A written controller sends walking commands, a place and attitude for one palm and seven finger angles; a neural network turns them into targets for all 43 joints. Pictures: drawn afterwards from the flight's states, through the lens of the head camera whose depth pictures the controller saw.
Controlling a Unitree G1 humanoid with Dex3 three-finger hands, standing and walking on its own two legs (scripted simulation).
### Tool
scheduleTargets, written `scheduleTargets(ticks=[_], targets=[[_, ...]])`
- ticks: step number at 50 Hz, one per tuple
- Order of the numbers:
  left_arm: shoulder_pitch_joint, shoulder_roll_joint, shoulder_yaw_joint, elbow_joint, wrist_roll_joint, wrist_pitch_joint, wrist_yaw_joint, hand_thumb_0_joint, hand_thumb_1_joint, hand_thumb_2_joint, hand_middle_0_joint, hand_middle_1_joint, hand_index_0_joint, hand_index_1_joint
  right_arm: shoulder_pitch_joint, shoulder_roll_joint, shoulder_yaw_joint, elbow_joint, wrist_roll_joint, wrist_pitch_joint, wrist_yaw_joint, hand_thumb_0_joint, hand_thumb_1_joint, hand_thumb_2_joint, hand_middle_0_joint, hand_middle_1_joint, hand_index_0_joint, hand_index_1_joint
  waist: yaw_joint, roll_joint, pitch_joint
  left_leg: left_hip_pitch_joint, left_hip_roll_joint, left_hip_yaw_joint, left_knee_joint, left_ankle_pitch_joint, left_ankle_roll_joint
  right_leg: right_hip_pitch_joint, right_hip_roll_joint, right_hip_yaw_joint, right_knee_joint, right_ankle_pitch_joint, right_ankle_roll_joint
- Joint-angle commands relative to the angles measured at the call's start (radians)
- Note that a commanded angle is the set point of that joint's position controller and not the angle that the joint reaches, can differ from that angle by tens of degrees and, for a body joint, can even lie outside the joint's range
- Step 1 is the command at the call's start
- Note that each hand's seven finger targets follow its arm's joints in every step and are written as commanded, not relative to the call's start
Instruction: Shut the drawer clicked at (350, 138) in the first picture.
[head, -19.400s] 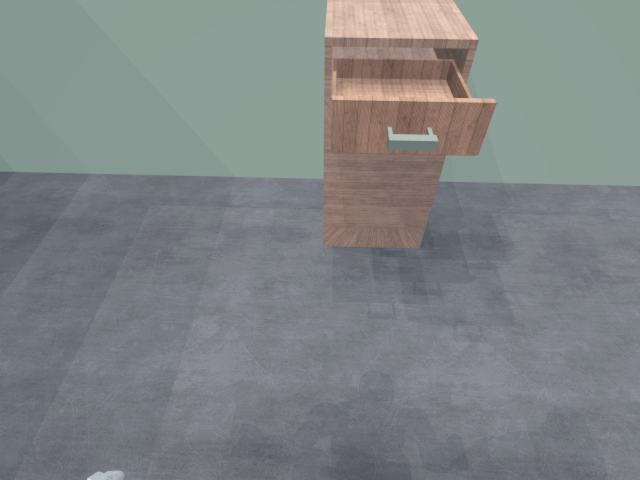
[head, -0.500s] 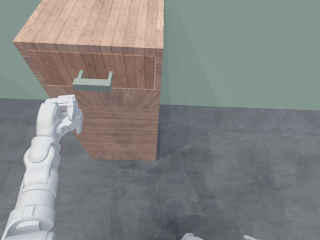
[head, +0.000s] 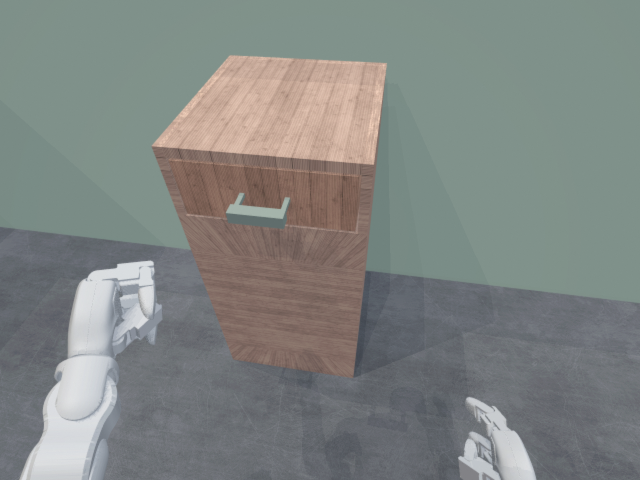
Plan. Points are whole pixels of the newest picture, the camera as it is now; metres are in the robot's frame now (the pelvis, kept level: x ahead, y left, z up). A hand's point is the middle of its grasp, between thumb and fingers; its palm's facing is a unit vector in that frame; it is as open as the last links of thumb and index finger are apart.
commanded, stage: draw the hand back to the body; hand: left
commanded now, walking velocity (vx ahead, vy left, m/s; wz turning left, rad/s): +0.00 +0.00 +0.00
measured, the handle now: (260, 208) +0.59 +0.18 -0.02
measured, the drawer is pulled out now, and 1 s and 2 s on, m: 0.00 0.00 0.00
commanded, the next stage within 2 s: step back with the hand held close in 0.52 s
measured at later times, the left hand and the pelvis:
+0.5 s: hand (67, 373) +0.16 +0.24 +0.16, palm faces +0.43 -0.82 -0.38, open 3.3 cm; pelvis -0.01 -0.01 +0.00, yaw +0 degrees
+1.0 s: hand (67, 377) +0.16 +0.24 +0.15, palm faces +0.32 -0.81 -0.50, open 3.3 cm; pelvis -0.03 +0.01 +0.00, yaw -1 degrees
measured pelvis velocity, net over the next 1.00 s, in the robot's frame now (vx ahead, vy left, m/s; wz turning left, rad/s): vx -0.03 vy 0.01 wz -0.02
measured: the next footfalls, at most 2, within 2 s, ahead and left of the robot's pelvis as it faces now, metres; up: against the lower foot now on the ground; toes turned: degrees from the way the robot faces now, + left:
none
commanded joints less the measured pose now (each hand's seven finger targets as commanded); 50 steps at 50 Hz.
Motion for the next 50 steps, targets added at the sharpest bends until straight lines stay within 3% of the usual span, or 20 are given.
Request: scheduleTargets(ticks=[1, 3, 6, 8, 11, 14, 16, 17, 19, 21, 23, 29, 32, 33, 34, 37, 43, 49, 50], targets=[[-0.086, 0.163, 0.110, -0.309, -0.003, -0.065, 0.014, 0.000, 0.900, 0.900, -1.400, -1.600, -1.400, -1.600, -0.094, -0.112, -0.047, -0.133, -0.010, -0.065, 0.000, 0.000, -0.900, -0.900, 0.200, 0.300, 0.200, 0.300, -0.011, -0.009, -0.100, -0.062, 0.040, -0.026, -0.113, 0.375, -0.033, 0.204, -0.008, 0.042, -0.054, 0.228, -0.028], [-0.046, 0.170, 0.127, -0.371, -0.001, -0.070, 0.016, 0.000, 0.900, 0.900, -1.400, -1.600, -1.400, -1.600, -0.097, -0.110, -0.051, -0.132, -0.012, -0.074, 0.004, 0.000, -0.900, -0.900, 0.200, 0.300, 0.200, 0.300, -0.008, 0.016, -0.098, -0.049, 0.041, -0.025, -0.115, 0.391, -0.036, 0.212, -0.009, 0.043, -0.058, 0.238, -0.027], [0.053, 0.178, 0.159, -0.413, -0.003, -0.072, 0.017, 0.000, 0.900, 0.900, -1.400, -1.600, -1.400, -1.600, -0.100, -0.109, -0.054, -0.132, -0.017, -0.085, 0.009, 0.000, -0.900, -0.900, 0.200, 0.300, 0.200, 0.300, 0.000, -0.028, -0.072, -0.065, 0.040, -0.029, -0.122, 0.372, -0.034, 0.221, -0.008, 0.043, -0.064, 0.228, -0.025], [0.104, 0.192, 0.187, -0.474, -0.003, -0.080, 0.020, 0.000, 0.900, 0.900, -1.400, -1.600, -1.400, -1.600, -0.101, -0.107, -0.061, -0.133, -0.017, -0.094, 0.011, 0.000, -0.900, -0.900, 0.200, 0.300, 0.200, 0.300, 0.005, -0.009, -0.082, -0.061, 0.038, -0.023, -0.117, 0.371, -0.029, 0.229, -0.010, 0.048, -0.066, 0.234, -0.024], [0.174, 0.195, 0.207, -0.526, -0.004, -0.087, 0.022, 0.000, 0.900, 0.900, -1.400, -1.600, -1.400, -1.600, -0.106, -0.105, -0.061, -0.133, -0.016, -0.108, 0.012, 0.000, -0.900, -0.900, 0.200, 0.300, 0.200, 0.300, 0.010, 0.018, -0.045, -0.077, 0.039, -0.027, -0.125, 0.323, -0.032, 0.214, -0.009, 0.051, -0.073, 0.189, -0.024], [0.256, 0.209, 0.243, -0.579, -0.003, -0.098, 0.032, 0.000, 0.900, 0.900, -1.400, -1.600, -1.400, -1.600, -0.097, -0.103, -0.067, -0.133, -0.016, -0.126, 0.007, 0.000, -0.900, -0.900, 0.200, 0.300, 0.200, 0.300, 0.017, 0.002, -0.058, -0.073, 0.039, -0.021, -0.116, 0.325, -0.027, 0.218, -0.009, 0.055, -0.073, 0.197, -0.022], [0.288, 0.209, 0.252, -0.598, -0.003, -0.100, 0.032, 0.000, 0.900, 0.900, -1.400, -1.600, -1.400, -1.600, -0.102, -0.099, -0.068, -0.133, -0.013, -0.135, 0.004, 0.000, -0.900, -0.900, 0.200, 0.300, 0.200, 0.300, 0.018, 0.005, -0.017, -0.082, 0.042, -0.024, -0.119, 0.293, -0.029, 0.195, -0.004, 0.059, -0.080, 0.165, -0.022], [0.297, 0.222, 0.269, -0.629, -0.003, -0.107, 0.035, 0.000, 0.900, 0.900, -1.400, -1.600, -1.400, -1.600, -0.097, -0.101, -0.070, -0.134, -0.013, -0.142, 0.003, 0.000, -0.900, -0.900, 0.200, 0.300, 0.200, 0.300, 0.020, 0.006, -0.030, -0.085, 0.042, -0.027, -0.119, 0.281, -0.030, 0.203, -0.006, 0.059, -0.079, 0.154, -0.023], [0.295, 0.186, 0.239, -0.581, 0.003, -0.106, 0.036, 0.000, 0.900, 0.900, -1.400, -1.600, -1.400, -1.600, -0.090, -0.100, -0.071, -0.116, -0.015, -0.149, -0.001, 0.000, -0.900, -0.900, 0.200, 0.300, 0.200, 0.300, 0.009, -0.031, 0.019, -0.094, 0.040, -0.022, -0.117, 0.254, -0.023, 0.165, -0.007, 0.057, -0.088, 0.126, -0.021], [0.256, 0.175, 0.219, -0.564, 0.007, -0.106, 0.035, 0.000, 0.900, 0.900, -1.400, -1.600, -1.400, -1.600, -0.090, -0.105, -0.072, -0.112, -0.011, -0.154, -0.005, 0.000, -0.900, -0.900, 0.200, 0.300, 0.200, 0.300, 0.001, -0.017, 0.065, -0.097, 0.043, -0.029, -0.123, 0.205, -0.019, 0.126, -0.007, 0.060, -0.100, 0.065, -0.021], [0.233, 0.189, 0.229, -0.576, 0.011, -0.111, 0.040, 0.000, 0.900, 0.900, -1.400, -1.600, -1.400, -1.600, -0.086, -0.107, -0.072, -0.112, -0.012, -0.159, -0.008, 0.000, -0.900, -0.900, 0.200, 0.300, 0.200, 0.300, 0.006, 0.015, 0.041, -0.093, 0.039, -0.031, -0.125, 0.173, -0.017, 0.132, -0.009, 0.063, -0.099, 0.031, -0.022], [0.253, 0.207, 0.254, -0.598, 0.010, -0.120, 0.046, 0.000, 0.900, 0.900, -1.400, -1.600, -1.400, -1.600, -0.088, -0.099, -0.069, -0.111, -0.018, -0.180, -0.009, 0.000, -0.900, -0.900, 0.200, 0.300, 0.200, 0.300, 0.020, 0.006, -0.003, -0.095, 0.035, -0.032, -0.124, 0.207, -0.021, 0.182, -0.010, 0.067, -0.089, 0.076, -0.024], [0.261, 0.193, 0.246, -0.582, 0.009, -0.117, 0.041, 0.000, 0.900, 0.900, -1.400, -1.600, -1.400, -1.600, -0.091, -0.095, -0.068, -0.109, -0.016, -0.181, -0.007, 0.000, -0.900, -0.900, 0.200, 0.300, 0.200, 0.300, 0.018, 0.007, 0.025, -0.098, 0.037, -0.033, -0.126, 0.205, -0.024, 0.170, -0.007, 0.068, -0.094, 0.074, -0.025], [0.141, 0.317, 0.395, -0.653, 0.006, -0.173, 0.048, 0.000, 0.900, 0.900, -1.400, -1.600, -1.400, -1.600, -0.071, -0.127, -0.074, -0.137, -0.017, -0.154, -0.003, 0.000, -0.900, -0.900, 0.200, 0.300, 0.200, 0.300, -0.028, -0.023, 0.105, -0.185, 0.050, -0.043, -0.106, 0.109, 0.004, 0.077, -0.062, 0.203, -0.158, 0.062, -0.026], [0.247, 0.234, 0.342, -0.543, 0.013, -0.177, 0.041, 0.000, 0.900, 0.900, -1.400, -1.600, -1.400, -1.600, -0.066, -0.105, -0.078, -0.113, -0.020, -0.136, -0.004, 0.000, -0.900, -0.900, 0.200, 0.300, 0.200, 0.300, -0.033, -0.060, 0.096, -0.164, 0.045, -0.052, -0.084, 0.087, 0.004, 0.049, -0.091, 0.216, -0.189, 0.017, -0.034], [0.334, 0.183, 0.294, -0.550, 0.023, -0.196, 0.034, 0.000, 0.900, 0.900, -1.400, -1.600, -1.400, -1.600, -0.070, -0.114, -0.088, -0.125, -0.027, -0.105, 0.005, 0.000, -0.900, -0.900, 0.200, 0.300, 0.200, 0.300, -0.038, -0.027, 0.025, -0.151, 0.048, -0.051, -0.081, 0.146, 0.000, 0.062, -0.100, 0.195, -0.167, 0.073, -0.036], [0.443, 0.231, 0.347, -0.613, 0.021, -0.206, 0.051, 0.000, 0.900, 0.900, -1.400, -1.600, -1.400, -1.600, -0.083, -0.119, -0.114, -0.156, -0.020, -0.064, 0.003, 0.000, -0.900, -0.900, 0.200, 0.300, 0.200, 0.300, -0.031, -0.019, -0.156, -0.183, 0.075, -0.068, -0.084, 0.386, -0.015, 0.202, -0.081, 0.120, 0.007, 0.399, -0.017], [0.465, 0.246, 0.363, -0.643, 0.018, -0.199, 0.058, 0.000, 0.900, 0.900, -1.400, -1.600, -1.400, -1.600, -0.085, -0.116, -0.126, -0.172, -0.012, -0.041, -0.008, 0.000, -0.900, -0.900, 0.200, 0.300, 0.200, 0.300, -0.035, -0.041, -0.156, -0.239, 0.083, -0.080, -0.054, 0.410, -0.024, 0.178, -0.090, 0.133, 0.065, 0.456, -0.016], [0.456, 0.251, 0.362, -0.667, 0.020, -0.199, 0.058, 0.000, 0.900, 0.900, -1.400, -1.600, -1.400, -1.600, -0.087, -0.124, -0.127, -0.175, -0.013, -0.041, -0.010, 0.000, -0.900, -0.900, 0.200, 0.300, 0.200, 0.300, -0.032, -0.015, -0.154, -0.255, 0.085, -0.093, -0.062, 0.401, -0.026, 0.174, -0.085, 0.130, 0.076, 0.433, -0.016]])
